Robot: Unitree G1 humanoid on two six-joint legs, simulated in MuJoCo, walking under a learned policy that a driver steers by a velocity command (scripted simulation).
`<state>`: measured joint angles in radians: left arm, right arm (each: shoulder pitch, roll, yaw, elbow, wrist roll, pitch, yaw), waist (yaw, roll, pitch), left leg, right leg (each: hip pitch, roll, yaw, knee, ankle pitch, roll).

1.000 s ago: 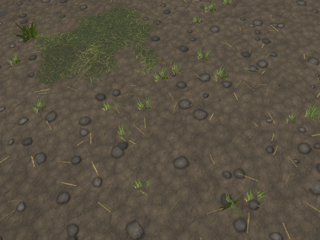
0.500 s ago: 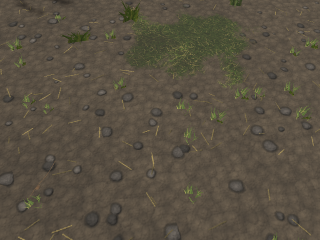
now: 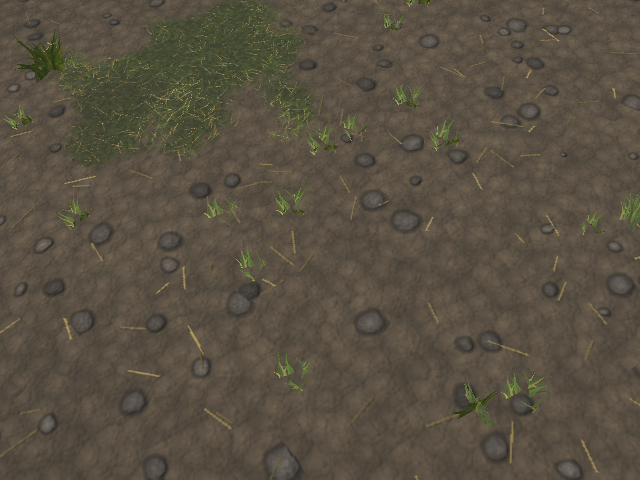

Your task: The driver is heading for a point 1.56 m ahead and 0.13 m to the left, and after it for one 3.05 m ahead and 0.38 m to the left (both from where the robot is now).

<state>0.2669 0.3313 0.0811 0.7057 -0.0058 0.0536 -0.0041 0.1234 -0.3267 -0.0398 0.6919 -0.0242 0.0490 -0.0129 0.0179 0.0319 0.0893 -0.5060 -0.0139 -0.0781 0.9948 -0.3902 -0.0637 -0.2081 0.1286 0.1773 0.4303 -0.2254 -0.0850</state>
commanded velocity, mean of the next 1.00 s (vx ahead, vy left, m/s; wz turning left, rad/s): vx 0.57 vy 0.00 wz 0.01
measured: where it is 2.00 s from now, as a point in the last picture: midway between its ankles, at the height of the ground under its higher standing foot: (275, 166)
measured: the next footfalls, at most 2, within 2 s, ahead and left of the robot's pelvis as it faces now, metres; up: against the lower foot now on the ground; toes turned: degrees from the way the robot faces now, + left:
left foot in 0.26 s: +0.12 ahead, +0.12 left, +0.00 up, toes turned -21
right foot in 0.72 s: +0.26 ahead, -0.17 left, +0.00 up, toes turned -8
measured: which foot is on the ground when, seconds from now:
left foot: up 0.00-0.24, down 0.26-0.72, up 0.74-1.00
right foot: down 0.00-0.26, up 0.28-0.70, down 0.72-1.00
